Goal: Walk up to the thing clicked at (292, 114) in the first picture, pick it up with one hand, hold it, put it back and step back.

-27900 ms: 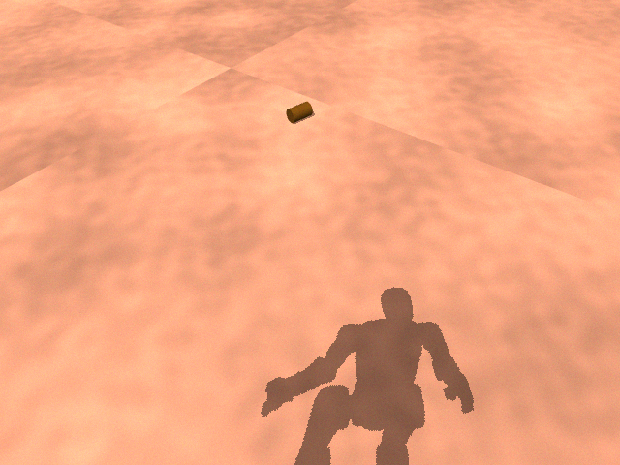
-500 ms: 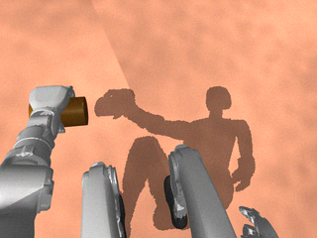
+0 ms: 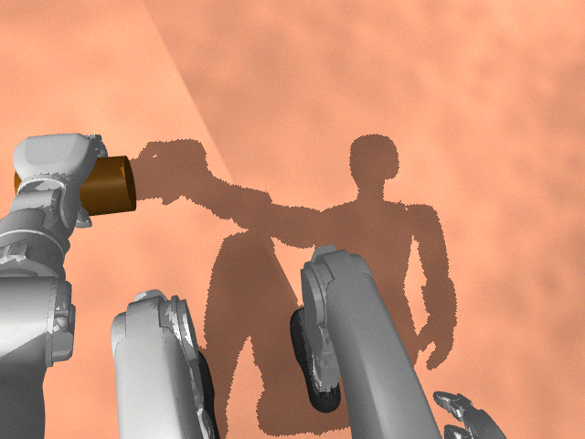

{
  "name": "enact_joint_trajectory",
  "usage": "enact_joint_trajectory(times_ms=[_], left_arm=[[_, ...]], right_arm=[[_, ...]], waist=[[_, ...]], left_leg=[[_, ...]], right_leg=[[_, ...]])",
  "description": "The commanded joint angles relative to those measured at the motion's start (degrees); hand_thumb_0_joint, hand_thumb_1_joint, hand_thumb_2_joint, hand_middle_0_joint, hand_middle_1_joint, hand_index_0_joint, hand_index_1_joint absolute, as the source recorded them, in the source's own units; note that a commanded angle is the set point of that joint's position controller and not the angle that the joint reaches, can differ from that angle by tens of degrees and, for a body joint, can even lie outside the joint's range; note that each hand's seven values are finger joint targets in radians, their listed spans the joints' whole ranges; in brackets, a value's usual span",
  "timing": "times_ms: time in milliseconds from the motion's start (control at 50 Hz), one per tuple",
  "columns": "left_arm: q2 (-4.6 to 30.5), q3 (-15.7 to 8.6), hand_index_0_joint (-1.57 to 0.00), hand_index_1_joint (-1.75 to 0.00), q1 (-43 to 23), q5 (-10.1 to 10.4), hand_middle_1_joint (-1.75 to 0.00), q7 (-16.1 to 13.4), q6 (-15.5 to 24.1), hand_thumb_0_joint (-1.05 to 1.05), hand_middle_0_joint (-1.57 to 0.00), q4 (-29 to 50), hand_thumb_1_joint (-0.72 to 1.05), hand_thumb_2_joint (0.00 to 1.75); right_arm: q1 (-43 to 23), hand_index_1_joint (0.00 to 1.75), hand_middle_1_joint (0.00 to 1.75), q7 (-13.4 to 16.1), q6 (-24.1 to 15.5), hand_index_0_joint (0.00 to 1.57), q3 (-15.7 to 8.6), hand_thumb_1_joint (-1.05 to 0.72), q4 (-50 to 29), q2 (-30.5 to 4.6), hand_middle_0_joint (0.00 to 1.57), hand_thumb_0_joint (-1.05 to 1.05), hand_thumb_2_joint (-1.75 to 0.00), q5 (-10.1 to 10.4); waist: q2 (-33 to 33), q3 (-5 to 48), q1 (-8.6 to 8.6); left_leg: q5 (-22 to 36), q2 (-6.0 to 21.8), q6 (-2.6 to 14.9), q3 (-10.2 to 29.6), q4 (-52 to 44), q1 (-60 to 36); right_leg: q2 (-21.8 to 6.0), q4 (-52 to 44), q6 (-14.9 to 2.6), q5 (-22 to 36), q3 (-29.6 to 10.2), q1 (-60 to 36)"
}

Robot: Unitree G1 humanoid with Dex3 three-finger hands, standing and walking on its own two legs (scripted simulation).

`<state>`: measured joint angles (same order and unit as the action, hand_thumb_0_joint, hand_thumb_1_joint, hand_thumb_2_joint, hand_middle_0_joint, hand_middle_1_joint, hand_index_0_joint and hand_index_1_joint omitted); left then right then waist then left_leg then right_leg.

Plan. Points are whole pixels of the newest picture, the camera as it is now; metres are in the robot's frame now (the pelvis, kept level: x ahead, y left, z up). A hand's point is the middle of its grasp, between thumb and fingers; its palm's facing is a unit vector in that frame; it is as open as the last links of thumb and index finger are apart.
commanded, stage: crouch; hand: left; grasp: from above
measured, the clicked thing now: (81, 188) +0.50 +0.22 -0.19
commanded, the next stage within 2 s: lower in 0.38 s
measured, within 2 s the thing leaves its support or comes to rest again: neither
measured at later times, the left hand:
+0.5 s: hand (77, 186) +0.50 +0.22 -0.19, palm faces -0.47 +0.01 -0.88, open 11.0 cm
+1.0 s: hand (92, 193) +0.51 +0.22 -0.25, palm faces -0.46 +0.01 -0.89, open 11.0 cm
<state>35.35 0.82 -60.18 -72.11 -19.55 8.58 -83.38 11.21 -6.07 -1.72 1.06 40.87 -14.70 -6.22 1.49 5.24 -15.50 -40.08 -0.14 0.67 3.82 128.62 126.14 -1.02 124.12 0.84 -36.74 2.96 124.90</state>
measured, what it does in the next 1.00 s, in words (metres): lowers itself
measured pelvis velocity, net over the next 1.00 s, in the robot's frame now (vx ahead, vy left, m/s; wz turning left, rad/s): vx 0.00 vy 0.00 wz -0.06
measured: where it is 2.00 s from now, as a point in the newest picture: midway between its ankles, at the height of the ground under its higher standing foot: (262, 399)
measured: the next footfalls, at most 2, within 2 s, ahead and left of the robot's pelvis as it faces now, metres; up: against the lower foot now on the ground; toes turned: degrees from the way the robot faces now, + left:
none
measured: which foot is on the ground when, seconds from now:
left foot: down 0.00-1.00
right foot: down 0.00-1.00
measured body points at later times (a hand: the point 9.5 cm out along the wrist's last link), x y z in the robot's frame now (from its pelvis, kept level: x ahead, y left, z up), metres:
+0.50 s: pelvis +0.00 +0.00 -0.03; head +0.25 +0.05 +0.34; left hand +0.52 +0.22 -0.14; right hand +0.01 -0.27 -0.13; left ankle +0.07 +0.12 -0.35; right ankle +0.10 -0.12 -0.35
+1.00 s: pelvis +0.00 +0.00 -0.06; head +0.27 +0.06 +0.30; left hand +0.52 +0.22 -0.20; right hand +0.00 -0.27 -0.14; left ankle +0.07 +0.12 -0.35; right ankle +0.10 -0.12 -0.35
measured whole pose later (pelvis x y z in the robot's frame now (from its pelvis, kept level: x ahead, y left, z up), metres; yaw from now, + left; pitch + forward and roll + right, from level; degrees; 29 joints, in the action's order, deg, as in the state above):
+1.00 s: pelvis +0.00 +0.00 -0.06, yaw -3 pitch +35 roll -9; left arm 43.5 -1.9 -63.7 -76.4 -25.9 10.9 -91.1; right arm 11.7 -8.3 -4.5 7.2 39.8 -16.2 -9.4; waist -0.8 -0.1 -19.7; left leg -40.7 -0.4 0.4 7.3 140.1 134.8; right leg -0.6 133.1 1.0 -36.3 5.8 132.3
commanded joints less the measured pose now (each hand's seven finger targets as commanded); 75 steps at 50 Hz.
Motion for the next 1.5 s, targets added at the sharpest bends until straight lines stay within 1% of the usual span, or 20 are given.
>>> enact_joint_trajectory(times_ms=[0, 80, 140, 200, 280, 380, 520, 820, 860, 940, 1000, 1040, 1080, 1100, 1140, 1160, 1220, 1280, 1300, 1480], left_arm=[[13.7, -1.8, -1.03, -0.71, -23.6, 0.2, -0.73, -2.4, 1.0, 0.0, -1.01, 9.6, 0.67, 0.85], [16.4, -2.7, -1.05, -0.71, -25.1, -0.3, -0.73, -3.1, 2.0, 0.0, -1.03, 9.3, 0.71, 0.84], [14.7, -1.8, -1.04, -0.71, -22.4, -0.9, -0.72, -3.4, 1.9, 0.0, -1.03, 5.2, 0.69, 0.84], [17.4, -2.9, -1.03, -0.71, -25.1, -1.0, -0.72, -4.0, 2.0, 0.0, -1.02, 7.4, 0.7, 0.82], [14.3, -1.2, -1.07, -0.69, -23.2, -1.4, -0.71, -3.7, 1.5, 0.0, -1.06, 3.4, 0.73, 0.83], [15.5, -1.4, -1.07, -0.7, -24.1, -1.3, -0.71, -3.9, 1.3, 0.0, -1.06, 5.2, 0.74, 0.84], [13.2, 0.1, -1.05, -0.67, -22.8, -1.3, -0.66, -3.3, 0.9, 0.0, -1.06, 1.2, 0.68, 0.86], [20.2, -3.4, -1.07, -0.7, -25.4, -4.0, -0.7, -7.8, 3.5, 0.0, -1.07, 2.5, 0.72, 0.85], [18.6, -2.8, -1.08, -0.71, -25.7, -4.0, -0.72, -8.2, 3.1, 0.0, -1.07, 0.6, 0.74, 0.84], [20.0, -3.6, -1.06, -0.7, -24.2, -3.6, -0.7, -9.2, 2.2, 0.0, -1.05, 1.0, 0.71, 0.84], [17.7, -2.2, -0.99, -0.67, -24.4, -3.4, -0.67, -8.7, 1.7, 0.0, -0.98, -2.4, 0.63, 0.83], [20.7, -3.5, -0.96, -0.67, -24.2, -2.9, -0.67, -8.5, 1.8, 0.0, -0.96, -1.1, 0.6, 0.83], [19.0, -2.5, -0.98, -0.66, -23.6, -2.5, -0.67, -8.0, 1.7, 0.0, -0.97, -2.6, 0.61, 0.8], [21.1, -3.3, -0.96, -0.68, -24.0, -2.9, -0.68, -8.2, 2.0, 0.0, -0.96, -1.1, 0.59, 0.83], [20.1, -2.8, -0.99, -0.68, -23.9, -2.8, -0.69, -7.8, 2.4, 0.0, -0.98, -2.6, 0.64, 0.81], [21.4, -3.5, -0.98, -0.69, -23.0, -2.9, -0.7, -8.0, 2.6, 0.0, -0.97, -2.5, 0.62, 0.83], [23.2, -5.0, -1.01, -0.68, -22.5, -3.5, -0.69, -8.6, 3.5, 0.0, -1.0, -2.4, 0.66, 0.82], [24.2, -6.0, -1.03, -0.69, -23.0, -5.0, -0.7, -9.3, 3.9, 0.0, -1.02, -3.5, 0.69, 0.85], [24.4, -5.9, -1.02, -0.69, -22.9, -4.9, -0.7, -9.8, 4.2, 0.0, -1.01, -1.8, 0.68, 0.83], [24.1, -4.6, -1.04, -0.69, -24.1, -5.5, -0.7, -12.7, 3.6, 0.0, -1.03, -3.9, 0.71, 0.83]], right_arm=[[12.6, 0.3, 0.3, 0.7, -0.4, 0.2, -4.1, -0.91, -0.9, -13.6, 0.2, 0.0, -0.9, -0.5], [12.8, 0.3, 0.3, 0.8, -0.4, 0.2, -3.3, -0.91, -0.4, -13.6, 0.2, 0.0, -0.9, -0.8], [13.3, 0.3, 0.3, 0.6, -0.6, 0.2, -2.6, -0.91, -0.2, -13.8, 0.2, 0.0, -0.9, -1.2], [13.2, 0.3, 0.3, 0.5, -0.7, 0.2, -2.4, -0.91, 0.1, -14.5, 0.2, 0.0, -0.9, -1.1], [13.6, 0.3, 0.3, 0.2, -0.8, 0.2, -1.9, -0.91, -0.1, -14.7, 0.2, 0.0, -0.9, -1.3], [13.6, 0.3, 0.3, 0.1, -0.6, 0.2, -1.6, -0.91, 0.0, -14.9, 0.2, 0.0, -0.9, -1.2], [13.7, 0.3, 0.3, -0.1, -0.6, 0.2, -1.2, -0.91, -0.1, -15.1, 0.2, 0.0, -0.9, -1.2], [13.5, 0.3, 0.3, -1.0, -2.1, 0.2, 0.8, -0.91, -0.9, -16.5, 0.2, 0.0, -0.9, -2.9], [13.5, 0.3, 0.3, -1.5, -2.6, 0.2, 1.2, -0.91, -0.8, -16.2, 0.2, 0.0, -0.9, -3.4], [13.3, 0.3, 0.3, -1.4, -2.8, 0.2, 1.3, -0.91, -1.1, -16.8, 0.2, 0.0, -0.9, -3.4], [13.5, 0.3, 0.3, -1.9, -3.2, 0.2, 1.8, -0.9, -0.3, -16.6, 0.2, 0.0, -0.9, -3.8], [14.0, 0.3, 0.3, -1.8, -3.3, 0.2, 1.7, -0.9, -0.8, -17.6, 0.2, 0.0, -0.89, -3.6], [13.9, 0.3, 0.3, -2.1, -3.6, 0.2, 2.3, -0.9, -0.5, -17.3, 0.2, 0.0, -0.89, -3.8], [14.0, 0.3, 0.3, -2.0, -3.5, 0.2, 2.3, -0.9, -0.5, -17.4, 0.2, 0.0, -0.9, -3.8], [14.3, 0.3, 0.3, -2.3, -3.9, 0.2, 2.7, -0.9, -0.7, -17.9, 0.2, 0.0, -0.89, -4.1], [14.0, 0.3, 0.3, -2.2, -3.9, 0.2, 2.7, -0.9, -0.8, -18.3, 0.2, 0.0, -0.9, -3.9], [13.8, 0.3, 0.3, -2.2, -4.0, 0.2, 2.8, -0.9, -1.9, -19.0, 0.2, 0.0, -0.9, -4.2], [14.0, 0.3, 0.3, -2.8, -4.3, 0.2, 3.4, -0.9, -1.8, -19.4, 0.2, 0.0, -0.9, -5.0], [13.6, 0.3, 0.3, -2.8, -4.4, 0.2, 3.3, -0.9, -2.2, -19.0, 0.2, 0.0, -0.9, -4.8], [12.6, 0.3, 0.3, -4.1, -6.0, 0.2, 4.2, -0.9, -1.5, -19.8, 0.2, 0.0, -0.9, -6.0]], waist=[[13.6, 41.4, -2.01], [13.7, 41.2, -2.07], [12.9, 38.2, -2.93], [15.2, 39.7, -1.85], [14.6, 37.0, -3.85], [15.8, 39.2, -2.74], [14.3, 34.9, -4.63], [19.6, 37.6, -4.92], [19.2, 35.0, -6.29], [19.4, 36.2, -5.0], [17.6, 33.2, -7.08], [17.3, 33.9, -6.15], [17.5, 32.3, -6.76], [18.1, 34.4, -5.97], [15.6, 32.2, -7.94], [16.1, 32.8, -6.66], [17.6, 32.5, -6.76], [18.2, 30.3, -8.4], [19.4, 32.8, -7.31], [21.2, 30.7, -8.99]], left_leg=[[10.9, -1.2, 0.9, -2.2, -12.6, -27.2], [9.5, -1.4, 1.24, -3.0, -11.0, -23.5], [9.2, -1.3, 1.19, -2.7, -10.3, -23.0], [9.5, -1.3, 1.08, -2.6, -10.1, -23.0], [9.5, -1.1, 0.96, -1.9, -9.6, -22.7], [11.5, -1.1, 0.87, -1.9, -9.0, -23.4], [11.1, -0.8, 0.88, -1.1, -8.0, -22.5], [13.0, -0.9, 0.54, -0.8, -4.4, -22.3], [11.5, -0.7, 0.63, -0.7, -3.9, -21.2], [11.4, -0.8, 0.8, -0.9, -3.6, -20.7], [10.5, -0.7, 0.97, -0.7, -2.5, -19.1], [10.7, -0.8, 1.14, -0.4, -2.7, -17.8], [10.9, -0.6, 1.05, -0.4, -2.1, -18.3], [11.6, -0.6, 1.03, -0.3, -2.2, -18.4], [12.0, -0.6, 1.24, -0.1, -0.8, -17.3], [12.3, -0.6, 1.02, 0.1, -1.2, -17.5], [13.4, -0.5, 0.49, 0.5, -1.3, -18.7], [13.4, -0.4, 0.59, 0.4, 0.1, -18.2], [14.0, -0.3, 0.47, 0.4, -0.5, -19.4], [11.8, -0.1, 0.54, 0.8, 0.4, -18.9]], right_leg=[[1.9, -11.6, -3.03, 10.5, 3.2, -22.1], [2.1, -11.2, -2.86, 9.4, 3.0, -22.8], [2.2, -10.7, -2.85, 9.4, 3.6, -21.8], [2.2, -9.6, -3.12, 9.4, 3.9, -20.4], [2.2, -9.0, -3.08, 9.7, 4.7, -18.8], [2.4, -8.1, -3.17, 11.6, 4.9, -19.6], [2.4, -7.5, -3.14, 11.5, 5.4, -16.8], [2.5, -3.6, -3.02, 13.3, 6.4, -16.1], [2.7, -3.2, -3.0, 12.4, 6.8, -14.9], [2.7, -3.5, -2.92, 12.4, 6.7, -15.6], [3.0, -3.0, -2.79, 12.0, 7.0, -14.7], [2.9, -3.3, -2.69, 11.9, 7.1, -15.8], [2.9, -2.7, -2.71, 12.1, 7.2, -15.1], [3.2, -2.9, -2.66, 12.8, 7.3, -16.8], [3.1, -2.6, -2.49, 13.3, 7.6, -16.6], [3.1, -2.6, -2.73, 13.3, 7.6, -16.6], [3.0, -2.2, -3.05, 13.5, 8.1, -16.3], [3.2, -1.6, -2.9, 14.1, 8.4, -15.9], [3.3, -1.7, -2.86, 14.6, 8.3, -17.3], [3.7, -1.3, -2.59, 13.9, 9.2, -15.9]])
